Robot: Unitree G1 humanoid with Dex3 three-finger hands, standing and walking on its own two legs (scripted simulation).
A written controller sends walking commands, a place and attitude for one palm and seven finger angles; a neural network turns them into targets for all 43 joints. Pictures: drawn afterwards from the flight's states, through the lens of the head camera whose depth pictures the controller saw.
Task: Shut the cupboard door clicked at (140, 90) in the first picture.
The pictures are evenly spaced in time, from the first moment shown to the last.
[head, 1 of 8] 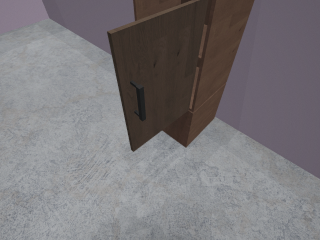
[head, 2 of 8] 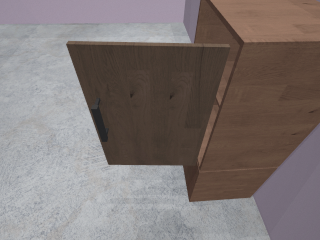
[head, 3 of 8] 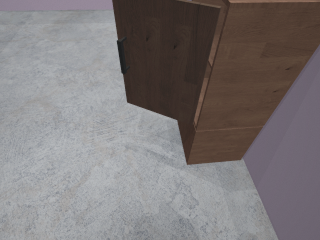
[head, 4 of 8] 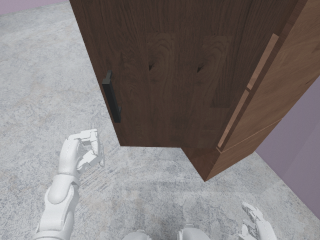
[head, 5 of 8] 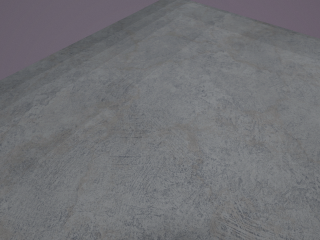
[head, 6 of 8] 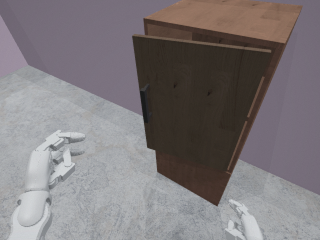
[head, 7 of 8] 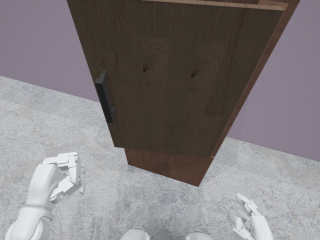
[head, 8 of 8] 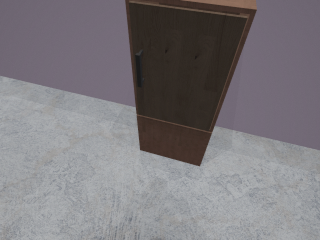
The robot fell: no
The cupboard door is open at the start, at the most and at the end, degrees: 86 86 0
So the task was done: yes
